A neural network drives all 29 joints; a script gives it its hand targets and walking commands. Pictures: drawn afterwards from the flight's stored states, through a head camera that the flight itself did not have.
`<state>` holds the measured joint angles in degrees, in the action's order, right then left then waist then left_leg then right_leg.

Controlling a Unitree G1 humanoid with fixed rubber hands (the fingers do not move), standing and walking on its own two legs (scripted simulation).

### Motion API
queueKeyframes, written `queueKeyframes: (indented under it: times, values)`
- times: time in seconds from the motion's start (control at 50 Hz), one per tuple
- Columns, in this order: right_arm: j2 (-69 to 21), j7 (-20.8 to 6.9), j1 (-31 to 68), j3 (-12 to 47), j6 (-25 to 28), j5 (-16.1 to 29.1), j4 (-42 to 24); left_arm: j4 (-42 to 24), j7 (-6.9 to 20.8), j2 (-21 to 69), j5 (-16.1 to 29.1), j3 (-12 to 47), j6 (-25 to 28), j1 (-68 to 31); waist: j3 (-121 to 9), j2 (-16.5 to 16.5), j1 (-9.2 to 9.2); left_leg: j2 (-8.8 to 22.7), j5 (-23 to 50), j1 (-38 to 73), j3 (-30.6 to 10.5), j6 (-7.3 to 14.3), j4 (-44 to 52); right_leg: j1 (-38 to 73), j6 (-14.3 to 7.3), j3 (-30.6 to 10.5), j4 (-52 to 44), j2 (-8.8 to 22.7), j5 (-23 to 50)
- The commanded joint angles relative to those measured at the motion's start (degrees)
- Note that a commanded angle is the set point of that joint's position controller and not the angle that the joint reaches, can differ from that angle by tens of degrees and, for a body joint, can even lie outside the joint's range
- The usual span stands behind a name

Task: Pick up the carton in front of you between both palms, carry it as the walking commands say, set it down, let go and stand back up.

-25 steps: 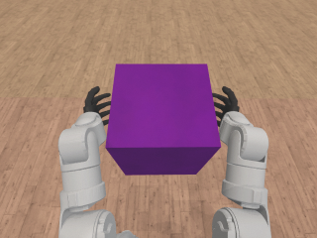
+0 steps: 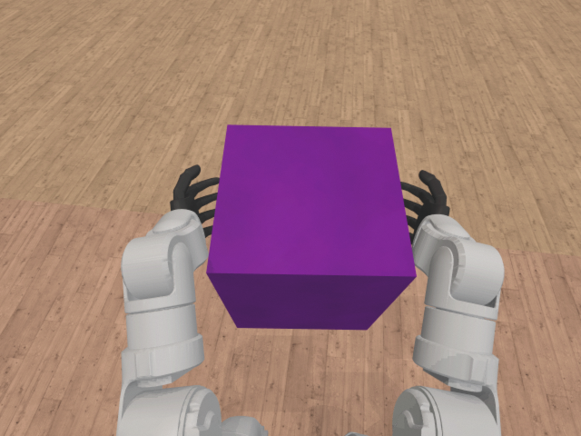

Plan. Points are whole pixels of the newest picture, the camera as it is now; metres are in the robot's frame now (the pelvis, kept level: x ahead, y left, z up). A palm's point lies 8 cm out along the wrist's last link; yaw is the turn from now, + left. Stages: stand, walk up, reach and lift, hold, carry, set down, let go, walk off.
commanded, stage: carry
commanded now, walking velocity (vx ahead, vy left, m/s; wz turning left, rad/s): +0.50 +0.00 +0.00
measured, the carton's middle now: (305, 239) +0.36 +0.02 +0.06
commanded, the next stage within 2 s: none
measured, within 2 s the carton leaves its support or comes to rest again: neither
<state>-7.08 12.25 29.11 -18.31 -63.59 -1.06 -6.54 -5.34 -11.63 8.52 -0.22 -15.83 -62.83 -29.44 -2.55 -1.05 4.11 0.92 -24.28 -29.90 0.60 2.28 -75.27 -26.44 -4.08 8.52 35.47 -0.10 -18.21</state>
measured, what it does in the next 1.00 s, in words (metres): climbs: left foot, then right foot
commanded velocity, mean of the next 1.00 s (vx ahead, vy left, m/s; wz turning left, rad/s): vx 0.50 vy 0.00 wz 0.00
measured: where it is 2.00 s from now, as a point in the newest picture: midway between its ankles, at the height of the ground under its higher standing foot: (308, 176)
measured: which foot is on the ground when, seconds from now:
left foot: up 0.00-0.26, down 0.28-0.72, up 0.74-1.00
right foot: down 0.00-0.28, up 0.30-0.70, down 0.72-1.00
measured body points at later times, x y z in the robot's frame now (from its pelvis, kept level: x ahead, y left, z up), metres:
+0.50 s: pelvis +0.30 +0.04 +0.03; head +0.32 +0.05 +0.48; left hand +0.66 +0.18 +0.15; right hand +0.63 -0.13 +0.15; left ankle +0.31 +0.12 -0.70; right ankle +0.29 -0.08 -0.60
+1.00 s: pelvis +0.60 +0.00 +0.06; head +0.63 -0.01 +0.51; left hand +0.94 +0.16 +0.18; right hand +0.96 -0.15 +0.18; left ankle +0.67 +0.13 -0.60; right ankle +0.58 -0.08 -0.68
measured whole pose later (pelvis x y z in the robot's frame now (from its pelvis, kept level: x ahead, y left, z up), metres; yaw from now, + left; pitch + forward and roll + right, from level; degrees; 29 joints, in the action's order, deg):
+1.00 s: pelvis +0.60 +0.00 +0.06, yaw +0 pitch +5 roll +0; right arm -8.0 12.2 27.9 -17.3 -61.5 -1.1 -10.8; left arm -9.4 -11.1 8.6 0.7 -15.4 -60.7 -28.1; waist -1.6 -1.0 3.2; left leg 3.8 -17.9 -42.0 2.5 1.5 -61.1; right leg -16.4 -3.5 7.5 27.3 -0.3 -20.7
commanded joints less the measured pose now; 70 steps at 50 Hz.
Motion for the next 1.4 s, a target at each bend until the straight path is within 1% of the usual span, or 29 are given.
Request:
queueKeyframes:
  times: [0.0,0.08,0.18,0.24,0.26,0.28,0.3,0.32,0.36,0.38,0.48,0.62,0.68,0.7,0.72,0.74,0.76,0.8,0.82,0.9,1.06,1.12,1.14,1.16,1.18,1.22,1.24,1.28,1.38]
  values:
    - [-39.28,-0.28,33.36,32.65,2.21,6.21,-5.03,-9.80,1.16,41.99,12.66,36.74,2.48,-38.82,-24.16,5.11,-1.86,2.99,3.28,-14.80,-1.29,0.51,0.70,29.78,-7.87,-24.77,-13.96,15.88,10.40]
    - [-37.00,-0.10,32.14,34.20,2.92,6.56,-7.17,-10.85,0.68,38.80,12.15,36.53,2.99,-35.16,-21.79,7.04,-1.37,3.73,6.50,-16.16,1.20,-0.95,13.77,29.06,-9.17,-17.94,-16.46,14.96,12.07]
    - [-33.76,0.12,29.88,34.41,1.60,7.63,-6.39,-9.00,-0.74,33.74,9.17,33.97,1.66,-29.71,-18.75,9.34,-0.71,0.78,11.06,-6.32,7.56,-0.26,33.58,27.00,-6.15,-9.55,-15.87,12.14,20.89]
    - [-33.38,0.18,28.74,33.41,0.66,7.75,-3.35,-7.03,-1.19,32.73,7.79,32.76,0.51,-29.44,-20.76,8.53,-5.77,-5.12,12.27,11.40,14.12,1.28,43.51,23.04,-2.38,-3.47,-2.84,10.30,35.69]
    - [-33.29,0.27,27.44,32.71,0.49,7.58,-1.43,-6.16,-1.22,32.59,7.32,32.23,0.14,-29.42,-25.31,4.28,-7.48,-3.72,10.48,25.12,10.38,2.14,44.24,16.91,0.25,-1.01,8.11,8.23,33.12]
    - [-32.76,0.38,27.07,32.25,0.31,7.20,-0.45,-5.38,-1.24,32.43,6.78,31.42,-0.32,-29.35,-28.92,-5.06,-8.71,9.98,-1.98,36.19,-13.79,6.31,49.66,3.96,3.23,-1.02,23.07,4.36,16.93]
    - [-33.34,0.54,28.54,32.70,0.39,7.05,0.08,-5.08,-1.19,33.16,6.55,30.82,-0.59,-29.54,-28.69,-18.34,-8.87,20.04,2.86,45.94,-38.42,13.44,57.15,-14.47,4.18,-4.14,34.55,-4.38,-10.76]
    - [-35.79,0.17,30.42,33.78,0.34,8.39,-1.42,-5.60,-1.30,34.19,6.61,30.72,-0.44,-32.43,-26.86,-13.26,-8.34,20.43,7.94,45.62,-37.87,14.72,55.73,-20.18,2.41,-9.45,43.63,-1.41,-11.26]
    - [-39.76,-1.02,35.29,36.23,1.22,10.93,-5.06,-5.16,-1.07,37.23,6.45,29.94,0.03,-33.55,-24.51,-1.05,-8.14,17.91,20.75,39.33,-26.40,12.79,51.24,-21.73,1.36,-10.20,45.25,2.21,-6.61]
    - [-41.37,-1.51,37.45,37.66,1.87,11.88,-6.75,-4.76,-0.88,38.20,6.13,29.78,0.55,-33.38,-23.96,-0.19,-7.27,16.58,20.10,36.38,-22.16,11.08,51.95,-20.62,1.11,-10.61,42.42,3.35,-4.83]
    - [-40.05,-1.80,36.58,38.82,3.86,13.13,-9.55,-6.71,-1.04,37.38,5.78,31.46,2.58,-32.27,-22.66,-4.34,-6.47,14.28,16.00,34.68,-12.54,10.81,56.34,-21.69,2.61,-7.25,32.78,4.49,0.36]
    - [-34.52,-0.23,29.77,35.41,2.17,9.19,-5.67,-5.59,-1.40,33.51,6.48,31.48,1.09,-29.30,-17.11,-7.28,-7.41,10.98,30.16,32.99,-2.24,8.16,56.15,-12.60,2.15,0.31,6.46,1.85,4.37]
    - [-34.30,-0.13,29.49,34.50,1.32,7.97,-3.35,-2.48,-1.20,34.10,6.37,30.69,0.32,-29.08,-20.11,-7.38,-2.38,9.18,49.13,28.17,4.84,3.73,41.82,7.27,0.15,6.79,-2.86,-4.47,5.85]
    - [-34.31,-0.14,29.18,34.36,1.14,7.56,-2.69,-1.13,-1.15,34.14,6.08,30.20,0.24,-28.35,-24.97,-3.98,0.17,7.31,45.33,21.27,7.20,1.22,30.72,22.01,-0.60,4.02,-4.01,-2.98,4.37]
    - [-34.50,-0.10,30.12,34.05,0.94,7.17,-2.90,-0.61,-1.23,33.60,5.74,29.94,0.22,-28.08,-29.23,7.30,1.10,2.56,27.47,6.50,7.06,-1.65,14.27,34.27,-5.47,-22.44,-9.71,11.65,-9.62]
    - [-35.44,-0.11,31.43,33.65,0.74,7.03,-3.36,-0.41,-1.28,34.44,6.36,30.44,0.40,-29.96,-28.56,19.24,0.51,-5.53,-2.94,-9.59,2.97,-2.27,2.57,41.84,-12.07,-46.24,-16.93,20.88,-2.29]
    - [-36.61,-0.07,33.00,33.54,0.82,6.93,-3.22,-2.01,-0.82,36.66,7.88,31.38,0.39,-31.43,-26.97,14.80,0.12,-2.33,-3.54,-14.38,-2.35,-0.62,-6.00,40.51,-12.93,-44.12,-15.10,20.46,4.53]
    - [-39.62,-0.32,33.67,32.56,1.50,6.81,-3.26,-5.65,0.49,41.29,10.50,34.57,1.38,-36.03,-24.86,3.54,-0.24,1.41,0.04,-16.72,-2.75,0.48,-6.74,34.92,-10.83,-33.15,-11.62,18.13,13.62]
    - [-40.25,-0.42,33.44,32.32,1.99,6.57,-3.47,-7.29,0.98,42.66,11.64,35.80,2.02,-38.09,-24.28,2.63,-1.24,2.73,1.67,-15.93,-2.89,0.68,-3.52,32.35,-9.04,-29.25,-12.25,16.93,13.16]
    - [-39.20,-0.26,32.43,33.96,3.48,6.08,-5.67,-9.97,1.20,41.38,12.36,37.12,3.54,-36.91,-23.24,6.55,-2.01,3.28,5.12,-15.51,0.13,-0.31,5.68,29.02,-8.48,-21.08,-15.75,15.23,9.65]
    - [-33.42,0.19,29.54,34.52,1.65,7.81,-6.08,-8.84,-0.92,33.01,8.73,33.61,1.67,-29.31,-18.04,9.54,-0.78,-0.05,11.51,-5.02,8.72,0.08,35.99,27.43,-5.53,-8.80,-15.09,11.86,23.55]
    - [-32.80,0.39,27.87,32.96,0.64,7.77,-2.48,-6.74,-1.29,32.13,7.62,32.40,0.36,-29.24,-23.28,6.26,-6.72,-5.07,11.94,19.18,13.09,1.89,44.62,20.85,-0.67,-1.50,3.64,8.85,37.39]
    - [-32.70,0.45,26.96,32.45,0.38,7.48,-1.20,-6.12,-1.36,31.67,7.13,31.71,-0.05,-30.04,-27.51,0.07,-8.82,3.28,2.58,32.40,-1.29,3.75,46.91,10.42,2.14,-1.05,17.23,6.87,23.50]
    - [-31.98,0.74,28.46,32.55,0.47,7.26,-0.77,-5.77,-1.31,32.40,6.96,30.75,-0.57,-28.86,-31.41,-16.38,-8.60,18.53,-2.30,44.46,-32.72,12.20,54.23,-8.06,4.08,-2.90,32.56,-1.34,2.82]
    - [-34.94,0.53,29.10,33.27,0.29,7.77,-0.60,-6.01,-1.46,32.97,6.72,30.76,-0.59,-31.99,-27.53,-15.16,-8.74,19.89,5.87,45.21,-38.96,14.01,57.72,-17.69,3.22,-8.06,41.54,-2.86,-10.00]
    - [-38.79,-0.63,34.38,35.74,0.81,10.44,-4.47,-5.16,-1.30,36.29,6.38,29.73,-0.31,-32.99,-24.91,-1.65,-8.22,18.68,21.47,40.68,-27.42,12.90,52.07,-21.07,1.86,-10.09,45.50,1.98,-6.80]
    - [-40.55,-1.25,36.61,37.07,1.41,11.46,-6.14,-4.67,-1.05,37.66,6.02,29.64,0.11,-32.97,-23.70,0.55,-7.72,17.17,22.30,36.92,-22.60,10.88,52.36,-19.98,1.60,-10.80,41.85,3.55,-4.58]
    - [-42.31,-1.91,38.57,38.49,2.58,12.63,-8.07,-4.86,-0.72,39.10,5.66,30.17,1.18,-33.07,-23.51,-2.80,-6.42,15.27,17.31,33.35,-16.35,8.35,55.19,-16.62,1.89,-9.79,36.14,4.37,-2.35]
    - [-39.08,-1.76,34.85,38.11,3.68,12.34,-8.99,-7.08,-1.05,37.13,5.96,32.08,2.48,-32.12,-21.06,-5.29,-7.05,12.83,20.05,33.93,-7.00,8.98,58.87,-16.83,4.33,-5.78,19.32,4.73,3.07]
